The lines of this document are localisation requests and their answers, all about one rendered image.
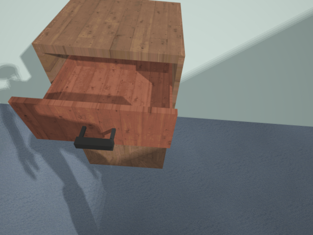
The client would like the drawer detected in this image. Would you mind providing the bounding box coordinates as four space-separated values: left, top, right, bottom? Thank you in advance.
8 55 178 148

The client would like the handle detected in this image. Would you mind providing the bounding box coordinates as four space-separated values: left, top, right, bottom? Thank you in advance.
74 126 116 151

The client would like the cabinet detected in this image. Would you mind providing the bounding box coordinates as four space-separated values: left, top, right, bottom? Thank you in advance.
32 0 185 169

